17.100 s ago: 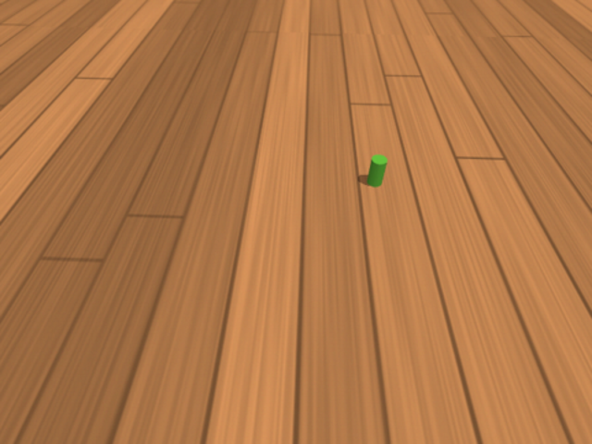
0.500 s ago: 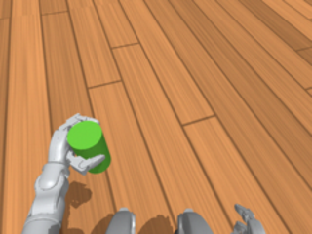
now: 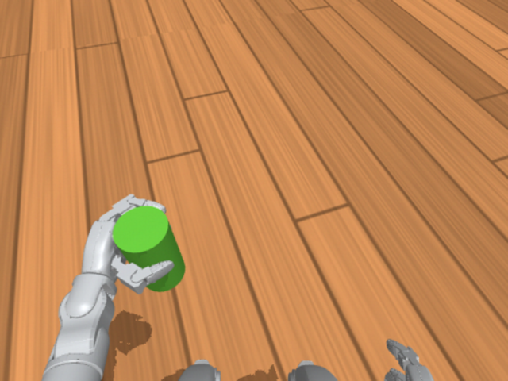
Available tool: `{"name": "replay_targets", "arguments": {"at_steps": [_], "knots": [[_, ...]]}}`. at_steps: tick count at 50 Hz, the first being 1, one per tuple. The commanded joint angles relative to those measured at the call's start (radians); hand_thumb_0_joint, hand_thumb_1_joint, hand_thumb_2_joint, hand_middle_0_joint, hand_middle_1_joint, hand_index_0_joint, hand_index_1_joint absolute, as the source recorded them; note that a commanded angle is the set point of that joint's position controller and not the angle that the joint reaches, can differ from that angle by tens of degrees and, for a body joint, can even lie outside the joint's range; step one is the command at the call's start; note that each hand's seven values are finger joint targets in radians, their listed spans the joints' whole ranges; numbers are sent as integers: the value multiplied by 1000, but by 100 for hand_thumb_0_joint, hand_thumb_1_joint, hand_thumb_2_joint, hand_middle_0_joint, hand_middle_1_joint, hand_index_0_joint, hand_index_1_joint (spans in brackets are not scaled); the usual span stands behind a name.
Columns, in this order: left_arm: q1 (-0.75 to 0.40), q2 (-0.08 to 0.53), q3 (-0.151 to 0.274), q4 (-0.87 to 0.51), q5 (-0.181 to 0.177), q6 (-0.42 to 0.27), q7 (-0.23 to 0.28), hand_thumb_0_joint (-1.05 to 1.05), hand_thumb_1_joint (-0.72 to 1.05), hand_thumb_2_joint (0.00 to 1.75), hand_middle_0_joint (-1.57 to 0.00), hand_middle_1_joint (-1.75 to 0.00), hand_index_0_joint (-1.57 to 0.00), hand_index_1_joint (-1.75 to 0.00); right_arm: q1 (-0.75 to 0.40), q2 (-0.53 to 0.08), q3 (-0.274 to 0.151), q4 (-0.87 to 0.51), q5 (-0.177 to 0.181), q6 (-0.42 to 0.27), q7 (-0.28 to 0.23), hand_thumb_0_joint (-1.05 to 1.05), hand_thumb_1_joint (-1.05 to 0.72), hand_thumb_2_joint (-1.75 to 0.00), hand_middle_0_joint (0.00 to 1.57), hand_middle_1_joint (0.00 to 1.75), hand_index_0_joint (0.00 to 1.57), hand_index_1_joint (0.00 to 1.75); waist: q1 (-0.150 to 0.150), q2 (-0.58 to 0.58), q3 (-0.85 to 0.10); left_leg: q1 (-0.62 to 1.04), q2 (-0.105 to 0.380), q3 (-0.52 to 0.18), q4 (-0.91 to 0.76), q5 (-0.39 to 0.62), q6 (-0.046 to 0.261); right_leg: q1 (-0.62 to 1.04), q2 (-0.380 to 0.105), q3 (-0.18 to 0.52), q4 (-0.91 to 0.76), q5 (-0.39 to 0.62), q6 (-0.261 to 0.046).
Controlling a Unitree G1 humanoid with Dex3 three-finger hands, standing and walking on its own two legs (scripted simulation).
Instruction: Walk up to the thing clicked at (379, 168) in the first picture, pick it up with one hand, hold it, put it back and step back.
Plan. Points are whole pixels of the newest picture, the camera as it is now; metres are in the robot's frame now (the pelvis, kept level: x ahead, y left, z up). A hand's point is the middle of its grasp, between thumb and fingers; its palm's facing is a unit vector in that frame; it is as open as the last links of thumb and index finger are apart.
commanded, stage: lift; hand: left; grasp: from the side
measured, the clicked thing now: (153, 252) +0.32 +0.17 +0.00
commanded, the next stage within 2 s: hold in 0.08 s
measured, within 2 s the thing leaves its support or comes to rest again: neither
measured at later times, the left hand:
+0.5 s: hand (148, 240) +0.32 +0.17 +0.04, palm faces -0.03 -1.00 -0.01, open 10.6 cm
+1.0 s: hand (145, 244) +0.31 +0.17 +0.05, palm faces -0.04 -1.00 -0.02, open 10.6 cm
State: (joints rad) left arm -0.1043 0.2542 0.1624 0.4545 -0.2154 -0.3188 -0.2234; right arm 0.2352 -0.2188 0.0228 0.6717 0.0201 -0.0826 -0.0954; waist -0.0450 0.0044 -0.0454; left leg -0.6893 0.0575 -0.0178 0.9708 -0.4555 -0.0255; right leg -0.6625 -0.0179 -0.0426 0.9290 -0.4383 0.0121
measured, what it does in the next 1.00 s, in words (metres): stands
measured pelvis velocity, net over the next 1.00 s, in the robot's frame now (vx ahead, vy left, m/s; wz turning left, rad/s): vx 0.00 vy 0.00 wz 0.00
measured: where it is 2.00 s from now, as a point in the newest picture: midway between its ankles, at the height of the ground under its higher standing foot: outside the picture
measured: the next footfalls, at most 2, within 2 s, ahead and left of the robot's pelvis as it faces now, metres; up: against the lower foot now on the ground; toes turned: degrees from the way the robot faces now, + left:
none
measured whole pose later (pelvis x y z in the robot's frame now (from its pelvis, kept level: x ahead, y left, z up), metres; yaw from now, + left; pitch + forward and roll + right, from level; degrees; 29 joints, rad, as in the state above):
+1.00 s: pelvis +0.00 +0.00 +0.02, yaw +0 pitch +5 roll -1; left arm -0.08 0.24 0.13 0.44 -0.19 -0.30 -0.20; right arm 0.23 -0.21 0.02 0.69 0.01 -0.09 -0.09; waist -0.03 0.01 0.00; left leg -0.51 0.05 -0.01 0.83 -0.40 -0.02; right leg -0.49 -0.02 -0.04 0.79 -0.38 0.02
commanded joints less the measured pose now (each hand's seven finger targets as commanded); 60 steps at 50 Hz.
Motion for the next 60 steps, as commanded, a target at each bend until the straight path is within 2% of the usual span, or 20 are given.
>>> {"name": "replay_targets", "arguments": {"at_steps": [1,2,3,5,12,13,17,18,21,26,30,32,36,39,41,43,46,49,55,60], "knots": [[-407,175,97,-380,-61,-142,-6,0,12,131,-123,-145,-125,-145,9,-131,-47,-100,-5,-39,-12,0,-90,-90,20,30,20,30,0,85,-387,250,-44,7,-135,331,21,183,25,7,-126,353,-22],[-402,179,102,-382,-57,-140,-3,0,13,131,-123,-144,-125,-144,10,-130,-47,-103,-5,-37,-13,0,-90,-90,20,30,20,30,6,94,-410,261,-45,10,-139,339,22,205,21,10,-133,366,-22],[-395,161,87,-366,-56,-139,-1,0,13,131,-124,-145,-126,-145,-4,-127,-45,-105,-6,-38,-13,0,-90,-90,20,30,20,30,4,84,-363,249,-45,10,-147,311,22,192,23,8,-138,338,-21],[-405,166,94,-369,-55,-138,2,0,13,132,-124,-146,-126,-146,-9,-134,-49,-109,-4,-38,-14,0,-89,-90,20,30,20,30,4,88,-360,258,-46,13,-165,287,21,198,22,9,-152,319,-22],[-387,165,92,-358,-44,-128,2,0,16,121,-123,-141,-125,-140,0,-130,-50,-103,-10,-31,-13,0,-91,-90,20,30,20,30,8,85,-373,294,-45,16,-171,365,20,235,23,6,-165,386,-22],[-399,153,81,-350,-42,-128,5,0,16,121,-122,-140,-124,-139,-10,-130,-50,-108,-8,-31,-12,0,-91,-90,20,30,20,30,5,71,-329,285,-45,17,-186,332,21,228,23,7,-174,359,-22],[-399,146,83,-349,-49,-131,7,0,14,119,-122,-140,-124,-139,-20,-133,-54,-110,-7,-34,-6,0,-91,-90,20,30,20,30,10,84,-315,297,-42,7,-212,286,15,217,28,-4,-182,300,-25],[-394,159,98,-373,-51,-133,8,0,13,120,-122,-140,-124,-139,-10,-131,-54,-109,-8,-33,-7,0,-91,-90,20,30,20,30,15,78,-353,305,-44,11,-207,309,17,246,26,-1,-185,325,-23],[-395,159,90,-382,-44,-134,11,0,12,121,-122,-141,-124,-140,-18,-125,-48,-115,-8,-34,-9,0,-91,-90,20,30,20,30,11,69,-348,305,-50,24,-203,334,24,272,18,10,-197,370,-17],[-378,143,83,-375,-38,-132,24,0,15,119,-119,-138,-121,-137,-25,-128,-51,-109,-8,-36,-9,0,-91,-90,20,30,20,30,11,82,-310,325,-46,20,-226,310,20,252,22,4,-206,336,-22],[-380,139,71,-396,-35,-129,27,0,14,119,-118,-138,-120,-137,-13,-128,-53,-104,-12,-36,-7,0,-91,-90,20,30,20,30,7,90,-332,346,-42,12,-235,339,15,269,25,-2,-204,351,-25],[-386,155,85,-398,-31,-131,32,0,16,119,-119,-138,-121,-137,-25,-125,-51,-103,-11,-36,-9,0,-91,-90,20,30,20,30,11,82,-320,342,-45,16,-238,321,19,275,24,1,-216,342,-21],[-383,126,59,-387,-32,-123,33,0,15,120,-119,-139,-121,-138,-30,-126,-52,-109,-10,-42,-7,0,-91,-90,20,30,20,30,8,75,-287,332,-45,15,-256,283,20,266,22,1,-226,311,-21],[-391,127,65,-344,-31,-127,31,0,15,118,-118,-137,-120,-136,-38,-133,-57,-103,-9,-43,-2,0,-91,-90,20,30,20,30,6,60,-260,326,-41,10,-267,248,19,247,26,-5,-229,272,-23],[-386,145,86,-375,-35,-138,27,0,16,119,-118,-138,-121,-137,-43,-133,-60,-111,-8,-49,5,0,-91,-90,20,30,20,30,26,86,-283,331,-42,5,-274,231,15,258,26,-7,-227,251,-26],[-388,129,51,-381,-32,-136,21,0,15,121,-121,-140,-123,-139,-33,-130,-55,-117,-9,-48,4,0,-91,-90,20,30,20,30,11,80,-323,349,-46,17,-256,286,18,283,23,0,-231,309,-22],[-387,136,53,-417,-35,-135,17,0,15,121,-121,-141,-123,-140,-25,-126,-52,-106,-8,-49,0,0,-91,-90,20,30,20,30,10,83,-337,369,-50,23,-244,355,21,302,17,6,-232,384,-18],[-380,123,59,-377,-37,-129,28,0,13,120,-119,-139,-122,-139,-30,-129,-54,-100,-7,-51,2,0,-91,-90,20,30,20,30,5,45,-281,347,-47,19,-260,306,24,285,20,2,-242,336,-17],[-404,144,74,-410,-24,-147,46,0,17,122,-119,-140,-121,-139,-46,-125,-54,-107,-11,-52,6,0,-90,-90,20,30,20,30,23,90,-299,346,-48,18,-271,267,18,285,21,1,-240,291,-24],[-407,141,65,-403,-22,-138,48,0,18,124,-122,-142,-124,-142,-33,-124,-51,-103,-9,-53,2,0,-91,-90,20,30,20,30,13,75,-327,366,-49,21,-263,325,22,321,18,5,-246,356,-19]]}}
